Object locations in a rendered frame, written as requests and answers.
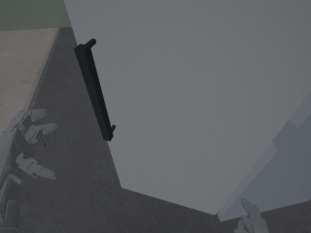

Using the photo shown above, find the robot right hand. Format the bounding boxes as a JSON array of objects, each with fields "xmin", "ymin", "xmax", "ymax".
[{"xmin": 234, "ymin": 198, "xmax": 271, "ymax": 233}]

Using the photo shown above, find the fridge door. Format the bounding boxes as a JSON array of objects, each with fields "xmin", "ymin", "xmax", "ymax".
[{"xmin": 63, "ymin": 0, "xmax": 311, "ymax": 215}]

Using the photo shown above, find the handle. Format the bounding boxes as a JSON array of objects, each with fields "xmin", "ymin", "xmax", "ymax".
[{"xmin": 74, "ymin": 39, "xmax": 116, "ymax": 142}]

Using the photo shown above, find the left robot forearm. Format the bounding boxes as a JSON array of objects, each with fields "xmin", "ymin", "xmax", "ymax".
[{"xmin": 0, "ymin": 167, "xmax": 23, "ymax": 233}]

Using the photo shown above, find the robot left hand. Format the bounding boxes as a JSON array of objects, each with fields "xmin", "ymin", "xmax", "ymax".
[{"xmin": 0, "ymin": 109, "xmax": 59, "ymax": 180}]

